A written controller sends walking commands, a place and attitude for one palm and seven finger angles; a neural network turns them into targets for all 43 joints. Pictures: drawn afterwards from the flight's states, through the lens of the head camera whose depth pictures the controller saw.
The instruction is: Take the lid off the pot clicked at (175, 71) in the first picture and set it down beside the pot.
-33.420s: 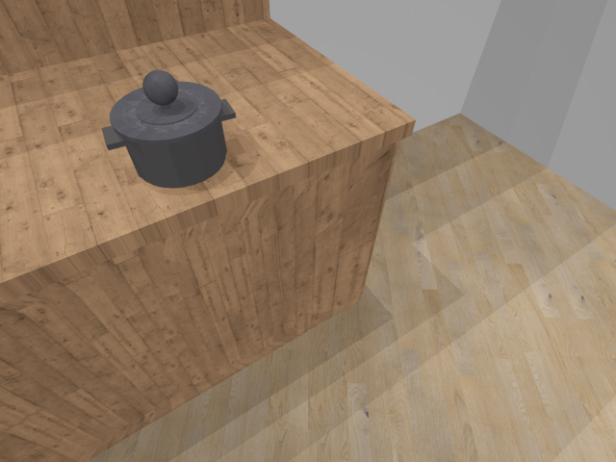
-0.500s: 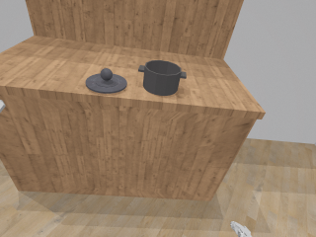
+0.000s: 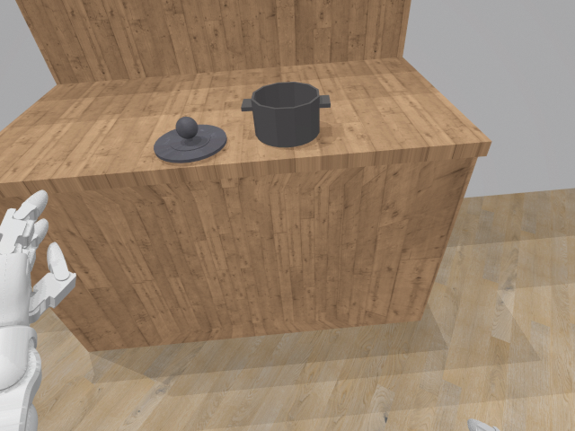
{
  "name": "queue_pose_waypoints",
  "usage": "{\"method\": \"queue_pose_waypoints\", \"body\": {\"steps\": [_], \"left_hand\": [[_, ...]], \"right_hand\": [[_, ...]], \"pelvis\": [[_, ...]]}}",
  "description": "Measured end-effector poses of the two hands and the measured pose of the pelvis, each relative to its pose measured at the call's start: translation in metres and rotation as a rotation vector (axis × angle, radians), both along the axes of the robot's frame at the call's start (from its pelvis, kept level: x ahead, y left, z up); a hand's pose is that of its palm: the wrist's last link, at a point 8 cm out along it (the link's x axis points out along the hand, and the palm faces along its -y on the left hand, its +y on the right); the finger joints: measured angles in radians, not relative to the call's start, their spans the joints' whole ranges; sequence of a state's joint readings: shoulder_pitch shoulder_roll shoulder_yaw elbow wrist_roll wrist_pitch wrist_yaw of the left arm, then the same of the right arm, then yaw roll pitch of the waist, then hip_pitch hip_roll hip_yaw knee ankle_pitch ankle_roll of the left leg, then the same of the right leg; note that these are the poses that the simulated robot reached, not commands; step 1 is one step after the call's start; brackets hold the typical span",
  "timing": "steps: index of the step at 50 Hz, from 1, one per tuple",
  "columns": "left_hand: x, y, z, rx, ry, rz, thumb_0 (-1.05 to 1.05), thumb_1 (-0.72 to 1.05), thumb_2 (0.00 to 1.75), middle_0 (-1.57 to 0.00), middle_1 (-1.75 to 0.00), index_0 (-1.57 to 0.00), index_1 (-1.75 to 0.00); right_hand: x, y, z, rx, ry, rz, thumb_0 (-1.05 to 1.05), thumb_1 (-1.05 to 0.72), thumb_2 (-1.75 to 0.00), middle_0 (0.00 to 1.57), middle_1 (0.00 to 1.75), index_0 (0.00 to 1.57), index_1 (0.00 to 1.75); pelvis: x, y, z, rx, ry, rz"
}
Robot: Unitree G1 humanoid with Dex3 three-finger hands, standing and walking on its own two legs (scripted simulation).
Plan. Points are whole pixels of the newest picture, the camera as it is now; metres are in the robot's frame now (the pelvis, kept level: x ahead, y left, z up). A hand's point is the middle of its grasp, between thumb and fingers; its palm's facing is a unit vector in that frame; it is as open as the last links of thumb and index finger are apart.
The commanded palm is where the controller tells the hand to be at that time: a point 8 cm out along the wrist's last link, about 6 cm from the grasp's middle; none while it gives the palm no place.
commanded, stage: let the arm hang, fingers relaxed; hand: left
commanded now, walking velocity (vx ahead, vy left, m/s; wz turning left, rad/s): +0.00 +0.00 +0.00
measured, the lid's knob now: (186, 127) +0.77 +0.25 +0.11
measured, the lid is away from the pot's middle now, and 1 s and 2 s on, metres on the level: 0.25 0.25 0.25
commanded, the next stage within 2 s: look to check the result in 1.02 s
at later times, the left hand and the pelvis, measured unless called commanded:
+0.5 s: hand out of the picture +0.10 +0.18 -0.14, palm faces +0.02 -0.96 -0.29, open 7.2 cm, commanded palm none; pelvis +0.05 -0.03 +0.02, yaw +1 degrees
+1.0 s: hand out of the picture +0.10 +0.15 -0.15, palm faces +0.00 -0.98 -0.22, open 7.3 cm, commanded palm none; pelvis +0.06 -0.03 +0.03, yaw -1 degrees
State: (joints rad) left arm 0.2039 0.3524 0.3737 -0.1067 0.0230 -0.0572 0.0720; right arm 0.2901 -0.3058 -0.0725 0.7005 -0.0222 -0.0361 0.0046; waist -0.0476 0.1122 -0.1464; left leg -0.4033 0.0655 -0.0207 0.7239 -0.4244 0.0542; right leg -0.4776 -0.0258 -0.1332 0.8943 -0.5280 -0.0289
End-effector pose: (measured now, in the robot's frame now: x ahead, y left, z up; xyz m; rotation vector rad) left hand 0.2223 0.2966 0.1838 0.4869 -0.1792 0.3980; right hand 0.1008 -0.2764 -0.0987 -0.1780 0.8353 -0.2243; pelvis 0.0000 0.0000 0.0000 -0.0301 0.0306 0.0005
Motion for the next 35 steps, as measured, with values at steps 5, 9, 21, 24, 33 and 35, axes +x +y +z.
{"method": "queue_pose_waypoints", "body": {"steps": [5,9,21,24,33,35], "left_hand": [[-0.006,-0.056,-0.202,-0.299,0.778,-0.044,0.00,0.91,0.90,-0.19,-0.30,-0.18,-0.30],[-0.086,-0.129,-0.306,-0.480,1.175,-0.096,0.01,0.91,0.90,-0.19,-0.30,-0.19,-0.30],[-0.131,-0.074,-0.303,-0.499,1.377,0.169,-0.07,0.95,0.90,-0.19,-0.30,-0.20,-0.30],[-0.130,-0.068,-0.293,-0.468,1.398,0.193,-0.04,0.93,0.90,-0.19,-0.30,-0.20,-0.30],[-0.124,-0.085,-0.285,-0.460,1.422,0.188,-0.01,0.91,0.90,-0.20,-0.30,-0.19,-0.30],[-0.122,-0.092,-0.289,-0.480,1.429,0.173,0.00,0.91,0.90,-0.20,-0.30,-0.19,-0.30]], "right_hand": [[-0.041,-0.006,-0.024,0.017,0.163,-0.038,0.01,-0.91,-0.90,0.20,0.30,0.20,0.30],[-0.069,-0.016,-0.039,0.013,0.345,-0.044,0.01,-0.90,-0.90,0.20,0.30,0.20,0.30],[-0.072,0.020,-0.025,0.070,0.507,-0.050,0.01,-0.91,-0.90,0.20,0.30,0.20,0.30],[-0.065,0.032,-0.029,0.122,0.507,-0.047,0.01,-0.91,-0.90,0.20,0.30,0.20,0.30],[-0.051,0.033,-0.032,0.162,0.542,-0.068,0.02,-0.93,-0.90,0.20,0.30,0.20,0.30],[-0.049,0.032,-0.029,0.151,0.539,-0.073,0.02,-0.93,-0.90,0.20,0.30,0.20,0.30]], "pelvis": [[0.006,-0.017,-0.003,0.058,-0.003,0.020],[0.011,-0.031,-0.013,0.066,-0.016,0.016],[0.037,-0.026,0.012,0.033,-0.004,0.018],[0.044,-0.029,0.017,0.041,-0.017,0.014],[0.057,-0.030,0.026,0.032,-0.026,0.006],[0.059,-0.030,0.026,0.032,-0.028,0.001]]}}
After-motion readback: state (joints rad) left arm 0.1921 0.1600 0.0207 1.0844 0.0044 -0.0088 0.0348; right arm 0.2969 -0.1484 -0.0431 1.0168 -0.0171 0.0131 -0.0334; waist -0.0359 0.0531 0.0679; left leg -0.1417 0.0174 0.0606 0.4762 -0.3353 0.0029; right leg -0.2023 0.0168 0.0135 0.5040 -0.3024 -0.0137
